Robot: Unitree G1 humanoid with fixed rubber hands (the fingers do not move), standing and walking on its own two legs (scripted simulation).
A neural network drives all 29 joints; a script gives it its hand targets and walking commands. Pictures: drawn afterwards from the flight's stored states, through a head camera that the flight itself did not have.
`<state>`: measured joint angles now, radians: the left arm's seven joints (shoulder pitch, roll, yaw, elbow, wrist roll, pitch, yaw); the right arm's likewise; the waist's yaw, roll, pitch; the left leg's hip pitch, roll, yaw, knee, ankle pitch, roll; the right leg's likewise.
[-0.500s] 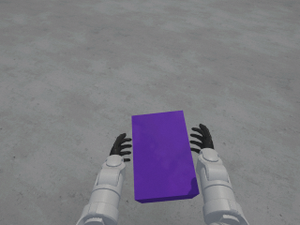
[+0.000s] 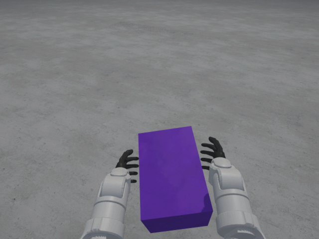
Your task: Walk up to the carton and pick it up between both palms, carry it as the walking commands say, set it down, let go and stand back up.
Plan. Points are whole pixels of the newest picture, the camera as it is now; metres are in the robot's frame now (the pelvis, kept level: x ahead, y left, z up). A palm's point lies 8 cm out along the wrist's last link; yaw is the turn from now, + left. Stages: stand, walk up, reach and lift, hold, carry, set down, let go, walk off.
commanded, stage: reach and lift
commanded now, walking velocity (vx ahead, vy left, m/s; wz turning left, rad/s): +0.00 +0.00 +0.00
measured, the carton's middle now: (171, 177) +0.34 -0.04 -0.04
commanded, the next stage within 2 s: hold in 1.54 s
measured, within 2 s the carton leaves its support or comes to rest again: neither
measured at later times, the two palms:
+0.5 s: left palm (117, 175) +0.30 +0.11 +0.04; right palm (215, 164) +0.30 -0.14 +0.07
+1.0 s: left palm (114, 176) +0.30 +0.12 +0.04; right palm (210, 160) +0.31 -0.14 +0.07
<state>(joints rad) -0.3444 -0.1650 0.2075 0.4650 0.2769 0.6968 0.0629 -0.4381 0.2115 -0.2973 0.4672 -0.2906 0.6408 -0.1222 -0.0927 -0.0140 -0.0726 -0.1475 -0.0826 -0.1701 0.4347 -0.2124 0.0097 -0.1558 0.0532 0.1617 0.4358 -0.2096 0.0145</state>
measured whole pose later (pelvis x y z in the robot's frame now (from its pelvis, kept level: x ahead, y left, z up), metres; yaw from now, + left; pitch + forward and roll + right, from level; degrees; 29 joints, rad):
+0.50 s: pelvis -0.01 +0.00 +0.00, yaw -2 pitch -8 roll +0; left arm -0.41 -0.20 0.29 0.47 0.34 0.76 0.10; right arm -0.50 0.23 -0.33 0.49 -0.36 0.68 -0.10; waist -0.05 -0.01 0.00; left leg -0.08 -0.08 -0.14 0.43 -0.21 0.01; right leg -0.11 0.06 0.18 0.45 -0.21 0.01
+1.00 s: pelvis -0.01 -0.01 +0.00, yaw -1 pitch -7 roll +0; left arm -0.39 -0.19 0.29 0.43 0.32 0.76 0.09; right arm -0.49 0.23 -0.29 0.48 -0.35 0.67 -0.11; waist -0.03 0.00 0.00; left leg -0.08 -0.06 -0.15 0.42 -0.21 -0.01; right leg -0.10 0.06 0.15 0.44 -0.21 0.00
